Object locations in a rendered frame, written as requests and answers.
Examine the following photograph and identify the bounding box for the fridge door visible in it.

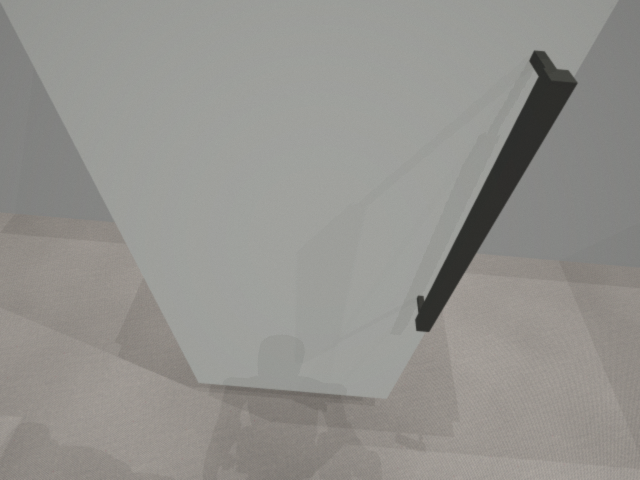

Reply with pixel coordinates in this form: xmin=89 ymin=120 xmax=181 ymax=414
xmin=0 ymin=0 xmax=618 ymax=399

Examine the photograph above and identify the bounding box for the handle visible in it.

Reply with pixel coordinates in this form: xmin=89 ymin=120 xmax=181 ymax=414
xmin=415 ymin=50 xmax=578 ymax=332

